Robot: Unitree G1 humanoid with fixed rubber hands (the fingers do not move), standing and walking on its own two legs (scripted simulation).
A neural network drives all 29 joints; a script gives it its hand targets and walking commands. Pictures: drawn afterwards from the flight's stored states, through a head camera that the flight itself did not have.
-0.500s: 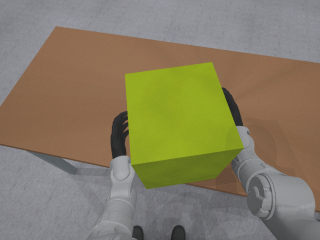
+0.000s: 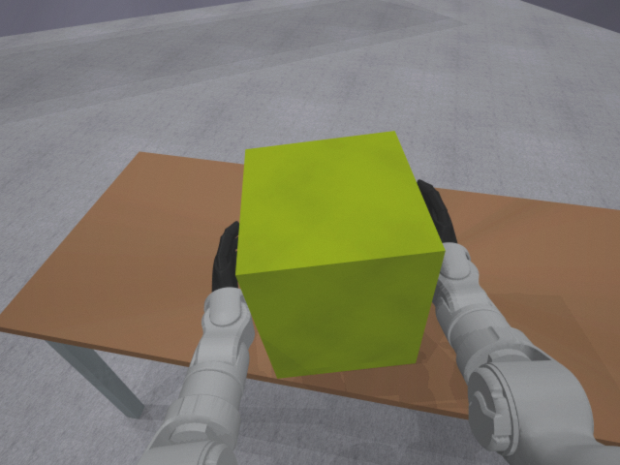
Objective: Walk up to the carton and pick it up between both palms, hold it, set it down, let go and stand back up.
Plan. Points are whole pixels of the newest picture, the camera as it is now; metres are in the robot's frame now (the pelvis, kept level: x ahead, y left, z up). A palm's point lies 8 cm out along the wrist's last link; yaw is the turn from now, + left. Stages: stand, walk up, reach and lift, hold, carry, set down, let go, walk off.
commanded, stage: reach and lift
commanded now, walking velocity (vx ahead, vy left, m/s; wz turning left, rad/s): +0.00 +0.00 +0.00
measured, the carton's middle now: (333, 260) +0.39 +0.00 +0.07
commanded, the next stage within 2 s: none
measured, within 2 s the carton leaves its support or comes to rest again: neither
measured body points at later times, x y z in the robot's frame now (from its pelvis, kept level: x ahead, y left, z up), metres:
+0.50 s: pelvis +0.01 +0.02 +0.01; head -0.01 +0.07 +0.45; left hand +0.39 +0.14 +0.12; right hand +0.39 -0.15 +0.14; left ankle +0.03 +0.14 -0.74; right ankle +0.04 -0.07 -0.74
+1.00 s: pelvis +0.02 +0.05 +0.01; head +0.00 +0.09 +0.45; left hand +0.39 +0.17 +0.14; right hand +0.38 -0.13 +0.15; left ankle +0.03 +0.14 -0.74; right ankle +0.04 -0.07 -0.74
